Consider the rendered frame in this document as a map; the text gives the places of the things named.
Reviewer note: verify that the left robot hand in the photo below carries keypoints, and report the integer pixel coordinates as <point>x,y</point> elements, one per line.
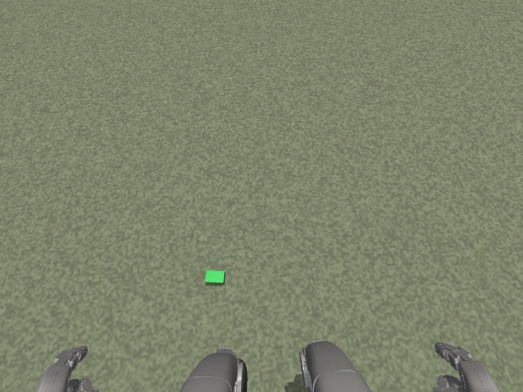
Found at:
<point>56,378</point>

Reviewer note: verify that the small box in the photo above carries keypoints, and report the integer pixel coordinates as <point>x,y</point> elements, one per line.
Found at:
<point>215,277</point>

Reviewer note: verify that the right robot hand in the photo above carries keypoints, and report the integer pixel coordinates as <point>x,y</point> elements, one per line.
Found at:
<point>474,376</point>

